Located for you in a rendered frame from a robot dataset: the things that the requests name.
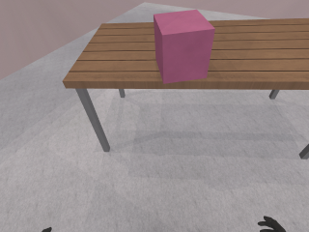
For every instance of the table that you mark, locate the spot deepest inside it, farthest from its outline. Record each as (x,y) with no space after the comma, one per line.
(246,54)

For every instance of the robot right hand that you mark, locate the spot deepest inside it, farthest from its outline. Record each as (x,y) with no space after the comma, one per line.
(272,223)

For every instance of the carton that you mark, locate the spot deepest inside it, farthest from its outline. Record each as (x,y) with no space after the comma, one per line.
(183,43)

